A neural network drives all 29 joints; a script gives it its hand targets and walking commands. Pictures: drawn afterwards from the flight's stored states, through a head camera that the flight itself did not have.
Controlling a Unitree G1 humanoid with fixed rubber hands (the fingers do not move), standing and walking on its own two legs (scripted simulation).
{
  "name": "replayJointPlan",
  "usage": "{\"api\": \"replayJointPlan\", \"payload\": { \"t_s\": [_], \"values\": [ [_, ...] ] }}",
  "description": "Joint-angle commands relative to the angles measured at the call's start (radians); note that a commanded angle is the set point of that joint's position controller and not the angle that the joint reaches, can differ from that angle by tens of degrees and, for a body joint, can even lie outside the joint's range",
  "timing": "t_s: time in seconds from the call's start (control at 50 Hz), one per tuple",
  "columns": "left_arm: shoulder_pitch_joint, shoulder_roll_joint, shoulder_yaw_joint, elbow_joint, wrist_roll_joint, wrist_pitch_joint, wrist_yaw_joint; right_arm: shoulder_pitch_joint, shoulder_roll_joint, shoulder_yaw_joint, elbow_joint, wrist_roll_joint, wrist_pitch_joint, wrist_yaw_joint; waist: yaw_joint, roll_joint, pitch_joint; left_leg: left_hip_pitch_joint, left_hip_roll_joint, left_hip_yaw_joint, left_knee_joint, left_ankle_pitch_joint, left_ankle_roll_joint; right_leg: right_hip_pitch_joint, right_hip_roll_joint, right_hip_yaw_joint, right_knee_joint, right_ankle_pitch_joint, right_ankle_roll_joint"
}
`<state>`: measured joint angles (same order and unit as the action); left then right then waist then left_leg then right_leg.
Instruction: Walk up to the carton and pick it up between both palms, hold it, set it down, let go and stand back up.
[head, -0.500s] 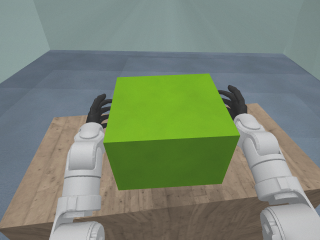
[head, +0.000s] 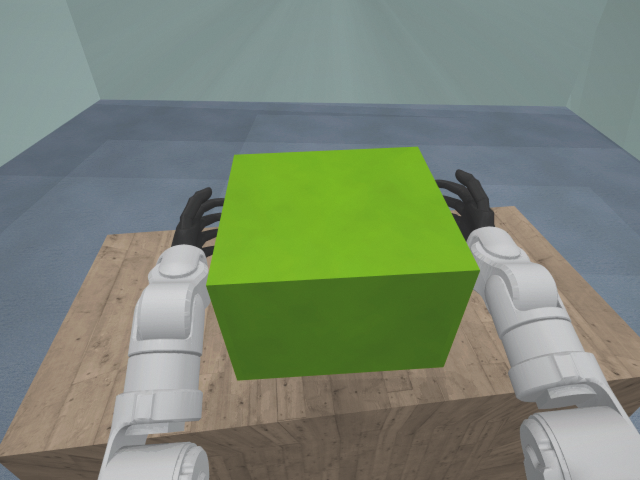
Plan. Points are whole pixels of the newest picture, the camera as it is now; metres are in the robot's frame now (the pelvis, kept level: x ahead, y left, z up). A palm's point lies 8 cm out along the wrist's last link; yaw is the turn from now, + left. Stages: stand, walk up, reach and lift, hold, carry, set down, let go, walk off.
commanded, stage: hold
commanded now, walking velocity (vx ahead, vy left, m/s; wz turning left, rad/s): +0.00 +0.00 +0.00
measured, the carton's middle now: (333, 255) +0.38 +0.00 +0.15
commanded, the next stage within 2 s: set down in 0.34 s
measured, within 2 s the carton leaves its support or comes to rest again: neither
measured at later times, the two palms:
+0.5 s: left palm (186, 249) +0.35 +0.18 +0.19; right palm (470, 229) +0.37 -0.17 +0.20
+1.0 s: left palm (175, 274) +0.36 +0.20 +0.14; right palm (437, 249) +0.40 -0.14 +0.14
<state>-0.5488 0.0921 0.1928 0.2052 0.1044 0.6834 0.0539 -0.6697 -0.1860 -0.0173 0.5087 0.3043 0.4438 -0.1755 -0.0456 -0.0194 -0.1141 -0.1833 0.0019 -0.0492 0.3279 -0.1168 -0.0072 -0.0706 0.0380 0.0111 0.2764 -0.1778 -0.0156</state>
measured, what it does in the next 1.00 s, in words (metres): stands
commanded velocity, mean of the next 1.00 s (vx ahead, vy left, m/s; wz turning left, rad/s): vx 0.00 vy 0.00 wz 0.00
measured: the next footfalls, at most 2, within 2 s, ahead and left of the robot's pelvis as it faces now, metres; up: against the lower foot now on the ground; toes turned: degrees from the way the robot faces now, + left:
none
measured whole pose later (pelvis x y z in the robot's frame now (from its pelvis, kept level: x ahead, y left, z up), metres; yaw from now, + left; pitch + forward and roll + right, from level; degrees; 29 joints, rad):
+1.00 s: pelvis +0.01 -0.01 +0.00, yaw +1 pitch -2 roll +0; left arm -0.53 0.07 0.22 0.33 0.14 0.43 0.04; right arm -0.62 -0.13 -0.06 0.70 0.17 0.10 -0.10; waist 0.04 -0.03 -0.04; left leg -0.17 0.00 -0.07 0.30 -0.11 -0.02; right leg -0.06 0.04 -0.02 0.26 -0.18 -0.03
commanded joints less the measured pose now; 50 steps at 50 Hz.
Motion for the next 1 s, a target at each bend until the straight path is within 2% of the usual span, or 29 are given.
{"api": "replayJointPlan", "payload": {
  "t_s": [0.0, 0.32, 0.34, 0.36, 0.44, 0.48, 0.6, 0.7, 0.84, 0.98],
  "values": [
    [-0.841, -0.668, -0.523, -0.253, -0.159, -0.084, -0.149, -0.907, 0.715, 0.410, -0.424, 0.114, -0.074, 0.118, -0.004, 0.046, -0.462, 0.337, -0.029, 0.009, 0.029, 0.257, -0.007, -0.059, 0.016, -0.019, -0.042, 0.243, 0.065],
    [-0.838, -0.671, -0.522, -0.244, -0.157, -0.081, -0.148, -0.910, 0.711, 0.406, -0.417, 0.113, -0.073, 0.121, -0.002, 0.046, -0.451, 0.335, -0.027, 0.009, 0.025, 0.247, -0.007, -0.065, 0.018, -0.020, -0.046, 0.222, 0.061],
    [-0.855, -0.691, -0.515, -0.256, -0.154, -0.065, -0.143, -0.940, 0.732, 0.442, -0.393, 0.137, -0.066, 0.123, 0.026, 0.082, -0.481, 0.353, -0.026, 0.003, 0.046, 0.303, -0.014, -0.046, 0.021, -0.020, -0.033, 0.235, 0.048],
    [-0.855, -0.691, -0.526, -0.271, -0.163, -0.057, -0.138, -0.941, 0.729, 0.442, -0.401, 0.154, -0.064, 0.123, 0.022, 0.084, -0.492, 0.363, -0.025, 0.000, 0.055, 0.323, -0.020, -0.049, 0.024, -0.021, -0.034, 0.235, 0.047],
    [-0.879, -0.690, -0.513, -0.251, -0.171, -0.071, -0.138, -0.967, 0.736, 0.416, -0.407, 0.141, -0.078, 0.119, 0.020, 0.058, -0.474, 0.346, -0.028, 0.001, 0.050, 0.281, -0.013, -0.064, 0.021, -0.024, -0.038, 0.216, 0.056],
    [-0.880, -0.688, -0.492, -0.215, -0.158, -0.091, -0.146, -0.968, 0.738, 0.392, -0.381, 0.111, -0.100, 0.123, 0.023, 0.049, -0.458, 0.332, -0.028, 0.008, 0.038, 0.248, -0.008, -0.062, 0.015, -0.024, -0.042, 0.200, 0.057],
    [-0.835, -0.657, -0.375, -0.061, -0.069, -0.179, -0.180, -0.934, 0.705, 0.278, -0.200, -0.035, -0.215, 0.156, 0.047, 0.020, -0.367, 0.295, -0.024, 0.045, -0.015, 0.172, 0.007, -0.029, 0.001, -0.044, -0.055, 0.113, 0.051],
    [-0.786, -0.651, -0.353, -0.024, -0.029, -0.242, -0.197, -0.907, 0.666, 0.231, -0.139, -0.113, -0.332, 0.180, 0.059, 0.025, -0.340, 0.302, -0.020, 0.075, -0.025, 0.227, 0.000, 0.006, 0.000, -0.068, -0.061, 0.105, 0.041],
    [-0.769, -0.673, -0.429, -0.065, -0.049, -0.302, -0.176, -0.903, 0.636, 0.248, -0.179, -0.135, -0.431, 0.186, 0.055, 0.048, -0.410, 0.347, -0.015, 0.077, 0.004, 0.339, -0.021, 0.005, 0.002, -0.085, -0.059, 0.153, 0.036],
    [-0.760, -0.691, -0.503, -0.119, -0.087, -0.342, -0.132, -0.907, 0.637, 0.311, -0.241, -0.107, -0.459, 0.188, 0.075, 0.064, -0.523, 0.377, -0.012, 0.058, 0.045, 0.436, -0.034, -0.013, 0.006, -0.086, -0.044, 0.223, 0.036]
  ]
}}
